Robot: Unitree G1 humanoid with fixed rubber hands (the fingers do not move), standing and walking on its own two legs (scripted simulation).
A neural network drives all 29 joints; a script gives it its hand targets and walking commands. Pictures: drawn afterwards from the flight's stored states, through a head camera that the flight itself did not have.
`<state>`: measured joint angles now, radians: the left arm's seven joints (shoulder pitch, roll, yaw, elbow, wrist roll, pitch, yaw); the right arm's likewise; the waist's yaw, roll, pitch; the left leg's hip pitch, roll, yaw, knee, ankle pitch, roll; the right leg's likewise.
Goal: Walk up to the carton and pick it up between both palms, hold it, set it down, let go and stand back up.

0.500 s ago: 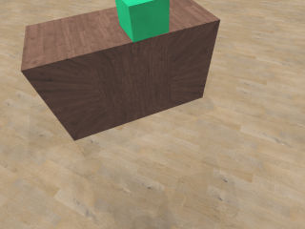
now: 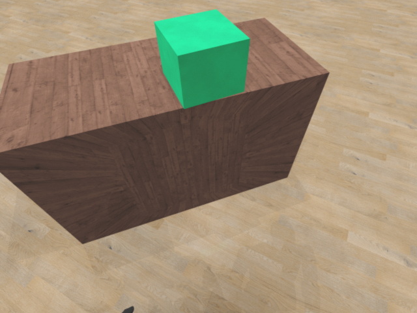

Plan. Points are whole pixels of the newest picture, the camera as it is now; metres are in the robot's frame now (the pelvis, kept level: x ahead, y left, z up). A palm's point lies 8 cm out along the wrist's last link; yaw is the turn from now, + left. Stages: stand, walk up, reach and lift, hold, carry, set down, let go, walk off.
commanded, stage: walk up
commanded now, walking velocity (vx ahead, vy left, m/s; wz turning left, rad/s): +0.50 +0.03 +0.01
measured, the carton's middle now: (200, 57) +0.87 +0.03 +0.03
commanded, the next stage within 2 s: none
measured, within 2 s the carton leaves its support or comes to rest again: neither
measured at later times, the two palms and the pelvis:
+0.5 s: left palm (83, 295) +0.20 +0.30 -0.14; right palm (258, 200) +0.41 -0.11 -0.13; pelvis +0.29 +0.09 +0.00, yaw +0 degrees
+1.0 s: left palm (125, 171) +0.52 +0.26 -0.11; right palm (274, 217) +0.38 -0.16 -0.16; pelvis +0.43 +0.04 +0.00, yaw -2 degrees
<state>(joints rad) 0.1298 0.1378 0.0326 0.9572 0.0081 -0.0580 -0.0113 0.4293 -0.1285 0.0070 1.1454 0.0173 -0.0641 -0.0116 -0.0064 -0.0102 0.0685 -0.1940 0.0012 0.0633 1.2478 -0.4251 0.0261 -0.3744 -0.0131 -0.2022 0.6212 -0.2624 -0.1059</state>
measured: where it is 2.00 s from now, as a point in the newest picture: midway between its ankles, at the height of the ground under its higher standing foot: (205, 296)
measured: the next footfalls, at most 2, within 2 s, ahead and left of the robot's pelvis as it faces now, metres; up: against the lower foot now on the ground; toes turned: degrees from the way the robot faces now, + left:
left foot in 0.42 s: +0.40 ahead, +0.20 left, +0.00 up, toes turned +8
right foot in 0.92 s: +0.56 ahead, -0.05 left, +0.00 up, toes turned -7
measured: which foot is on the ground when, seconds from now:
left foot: up 0.00-0.40, down 0.42-0.94, up 0.96-1.00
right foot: down 0.00-0.42, up 0.44-0.90, down 0.92-1.00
